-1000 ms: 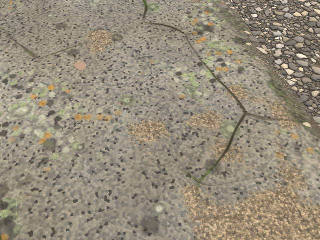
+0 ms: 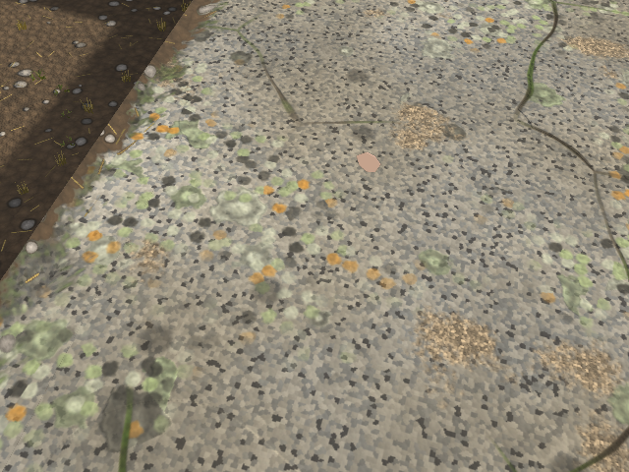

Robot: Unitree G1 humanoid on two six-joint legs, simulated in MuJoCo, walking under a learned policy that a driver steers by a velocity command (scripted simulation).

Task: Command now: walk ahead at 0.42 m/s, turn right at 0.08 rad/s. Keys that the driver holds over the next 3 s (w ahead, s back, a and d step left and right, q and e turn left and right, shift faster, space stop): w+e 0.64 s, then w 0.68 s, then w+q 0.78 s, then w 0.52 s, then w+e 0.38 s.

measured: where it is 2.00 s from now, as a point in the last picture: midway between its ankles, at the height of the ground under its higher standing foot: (432, 261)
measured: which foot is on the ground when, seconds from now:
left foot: down 0.00-0.30, up 0.32-0.72, down 0.74-1.00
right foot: up 0.00-0.26, down 0.28-0.74, up 0.76-1.00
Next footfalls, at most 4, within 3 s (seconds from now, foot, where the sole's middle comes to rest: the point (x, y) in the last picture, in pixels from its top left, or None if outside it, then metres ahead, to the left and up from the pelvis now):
0.28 right None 0.32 -0.14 -0.78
0.74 left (306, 412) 0.63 -0.01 -0.78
1.26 right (448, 358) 0.77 -0.35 -0.78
1.80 left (390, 241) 1.14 -0.25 -0.78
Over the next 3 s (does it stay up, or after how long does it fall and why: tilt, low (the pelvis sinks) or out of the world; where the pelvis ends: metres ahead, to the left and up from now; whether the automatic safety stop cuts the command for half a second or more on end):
stays up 1.60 -0.33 0.00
